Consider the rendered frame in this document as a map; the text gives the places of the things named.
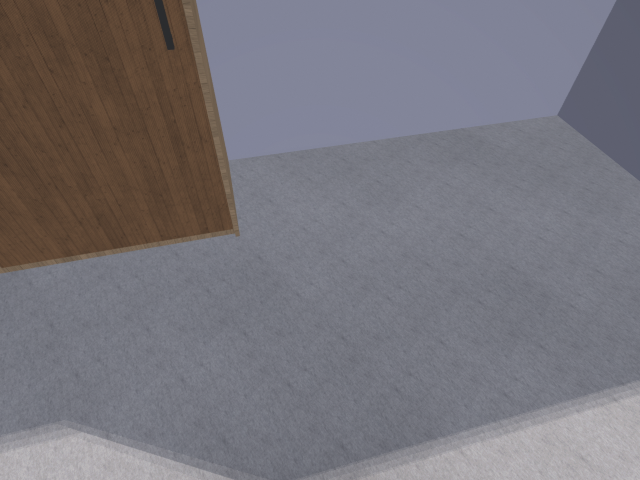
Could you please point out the handle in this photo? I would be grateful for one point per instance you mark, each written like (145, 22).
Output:
(164, 24)

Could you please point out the wardrobe door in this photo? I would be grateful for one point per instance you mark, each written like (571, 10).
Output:
(105, 140)

